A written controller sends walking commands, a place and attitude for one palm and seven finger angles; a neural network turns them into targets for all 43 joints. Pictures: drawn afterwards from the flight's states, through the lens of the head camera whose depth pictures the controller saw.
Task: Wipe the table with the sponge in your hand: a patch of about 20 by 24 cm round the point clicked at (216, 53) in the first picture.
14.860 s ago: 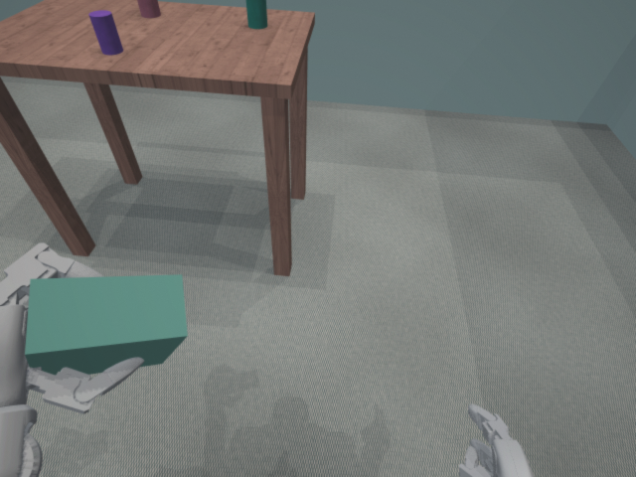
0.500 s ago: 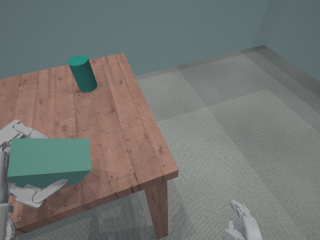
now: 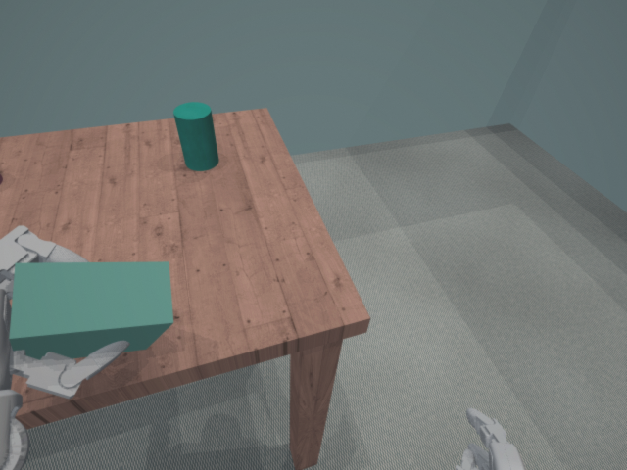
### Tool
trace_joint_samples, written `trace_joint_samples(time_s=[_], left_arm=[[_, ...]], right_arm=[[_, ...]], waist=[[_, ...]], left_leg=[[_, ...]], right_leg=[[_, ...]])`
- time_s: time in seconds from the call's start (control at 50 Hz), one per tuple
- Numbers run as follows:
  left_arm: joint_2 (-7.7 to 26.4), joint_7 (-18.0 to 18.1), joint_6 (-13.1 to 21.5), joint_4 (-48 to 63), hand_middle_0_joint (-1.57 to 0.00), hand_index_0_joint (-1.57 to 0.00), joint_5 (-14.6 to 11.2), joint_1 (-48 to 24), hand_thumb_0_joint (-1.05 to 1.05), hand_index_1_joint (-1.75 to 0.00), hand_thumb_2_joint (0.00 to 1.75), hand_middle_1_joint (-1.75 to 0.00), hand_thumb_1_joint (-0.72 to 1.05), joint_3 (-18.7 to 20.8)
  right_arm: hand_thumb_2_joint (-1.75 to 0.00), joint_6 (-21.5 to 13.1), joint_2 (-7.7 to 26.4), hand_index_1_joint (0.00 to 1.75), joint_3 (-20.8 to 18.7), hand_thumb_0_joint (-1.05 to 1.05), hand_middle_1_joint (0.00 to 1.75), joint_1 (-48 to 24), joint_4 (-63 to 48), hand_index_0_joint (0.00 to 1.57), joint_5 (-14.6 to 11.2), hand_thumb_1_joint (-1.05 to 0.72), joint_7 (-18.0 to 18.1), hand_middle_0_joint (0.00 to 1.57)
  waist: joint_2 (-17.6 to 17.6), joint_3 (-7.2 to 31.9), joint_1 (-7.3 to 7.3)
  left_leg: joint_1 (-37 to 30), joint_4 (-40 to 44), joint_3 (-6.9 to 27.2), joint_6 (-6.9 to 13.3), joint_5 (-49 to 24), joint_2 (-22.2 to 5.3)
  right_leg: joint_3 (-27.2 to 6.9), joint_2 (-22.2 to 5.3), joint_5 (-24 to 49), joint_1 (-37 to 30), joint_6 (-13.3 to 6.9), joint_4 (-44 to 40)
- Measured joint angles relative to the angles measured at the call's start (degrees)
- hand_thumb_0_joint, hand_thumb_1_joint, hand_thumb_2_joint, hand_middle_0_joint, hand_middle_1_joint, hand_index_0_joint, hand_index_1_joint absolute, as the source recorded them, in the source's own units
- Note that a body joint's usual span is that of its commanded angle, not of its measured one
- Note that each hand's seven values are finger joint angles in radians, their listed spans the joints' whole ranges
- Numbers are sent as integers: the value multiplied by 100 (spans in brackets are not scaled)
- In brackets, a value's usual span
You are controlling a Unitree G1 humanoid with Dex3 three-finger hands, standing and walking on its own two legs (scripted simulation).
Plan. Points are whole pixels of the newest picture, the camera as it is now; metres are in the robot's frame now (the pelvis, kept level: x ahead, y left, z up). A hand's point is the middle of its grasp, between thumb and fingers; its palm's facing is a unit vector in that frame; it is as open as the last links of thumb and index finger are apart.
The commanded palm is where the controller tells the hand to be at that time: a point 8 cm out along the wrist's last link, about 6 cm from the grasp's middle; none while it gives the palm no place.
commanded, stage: come to a stop and stand still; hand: left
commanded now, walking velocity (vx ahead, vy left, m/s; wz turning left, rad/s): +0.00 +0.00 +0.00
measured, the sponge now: (114, 312) +0.22 +0.22 +0.15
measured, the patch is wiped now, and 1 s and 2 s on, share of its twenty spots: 0.00 0.00 0.00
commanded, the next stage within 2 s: look again from close up in 0.18 s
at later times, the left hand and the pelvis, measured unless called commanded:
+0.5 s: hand (94, 271) +0.26 +0.25 +0.17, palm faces +0.35 -0.84 -0.41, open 10.3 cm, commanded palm +0.18 +0.28 +0.18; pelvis +0.01 +0.01 +0.00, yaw -3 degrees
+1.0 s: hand (81, 267) +0.27 +0.28 +0.15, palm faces +0.33 -0.83 -0.45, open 10.3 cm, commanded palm +0.19 +0.30 +0.18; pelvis +0.03 +0.03 +0.00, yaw -2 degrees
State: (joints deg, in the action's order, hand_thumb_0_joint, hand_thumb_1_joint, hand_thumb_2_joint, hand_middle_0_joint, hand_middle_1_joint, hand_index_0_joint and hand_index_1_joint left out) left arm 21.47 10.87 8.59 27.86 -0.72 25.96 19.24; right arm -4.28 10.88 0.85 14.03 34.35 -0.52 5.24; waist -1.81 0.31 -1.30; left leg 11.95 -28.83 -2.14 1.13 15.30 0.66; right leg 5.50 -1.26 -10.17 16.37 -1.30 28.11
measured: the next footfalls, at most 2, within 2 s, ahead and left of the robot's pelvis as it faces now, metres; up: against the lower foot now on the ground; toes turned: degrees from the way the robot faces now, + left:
none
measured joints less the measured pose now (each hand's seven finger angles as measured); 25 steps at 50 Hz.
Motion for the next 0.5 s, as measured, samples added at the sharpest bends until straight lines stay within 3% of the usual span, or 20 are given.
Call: trace_joint_samples(time_s=[0.14,0.28,0.32,0.34,0.38,0.44,0.5], left_arm=[[-331,-93,-62,-493,-73,-74,49,-206,-1,-135,103,-135,-53,-241],[-222,-171,-58,-390,-73,-74,48,-88,-1,-135,103,-135,-53,-261],[332,-454,149,-619,-73,-74,369,-810,-1,-135,103,-135,-53,-13],[565,-516,321,-868,-73,-74,310,-1190,-1,-135,103,-135,-53,172],[721,-489,462,-1191,-73,-74,77,-1544,-1,-135,103,-135,-53,551],[450,-430,496,-1100,-73,-74,-123,-1310,-1,-135,103,-135,-53,712],[3,-485,540,-617,-73,-74,-159,-552,-1,-135,103,-135,-53,263]], right_arm=[[-90,-102,-154,30,186,1,30,141,127,20,24,-90,-117,20],[-90,-149,-121,30,175,1,30,173,171,20,54,-90,-128,21],[-90,-344,-96,30,110,1,30,260,119,20,136,-90,-137,20],[-90,-393,-84,30,117,1,30,207,176,20,123,-90,-181,20],[-90,-434,-30,30,114,1,30,47,197,20,71,-90,-302,20],[-90,-512,124,30,11,1,30,-44,83,20,28,-90,-453,20],[-90,-557,240,30,-95,1,30,-38,7,20,-19,-90,-515,20]], waist=[[231,130,8],[218,-4,86],[150,-165,-101],[103,-251,-169],[61,-410,-192],[121,-468,-67],[181,-394,59]], left_leg=[[-38,95,-33,40,-48,-26],[-60,264,-19,39,-124,-23],[149,43,37,21,-68,-52],[217,-21,40,4,-52,-73],[221,-17,-56,-21,-55,-120],[136,73,-205,23,-36,-107],[6,165,-304,91,25,-56]], right_leg=[[-53,55,148,-115,48,-285],[-97,95,253,-148,16,-473],[-37,108,204,10,-6,-322],[-31,128,197,69,-36,-286],[-122,182,254,111,-88,-305],[-275,181,254,115,-29,-313],[-381,143,163,70,54,-278]])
